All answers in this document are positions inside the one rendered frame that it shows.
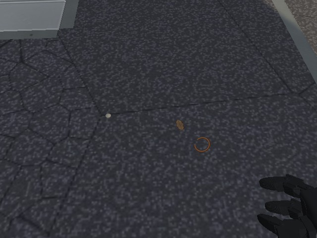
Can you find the robot right hand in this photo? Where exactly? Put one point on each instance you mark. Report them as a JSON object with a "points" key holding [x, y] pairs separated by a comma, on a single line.
{"points": [[303, 213]]}

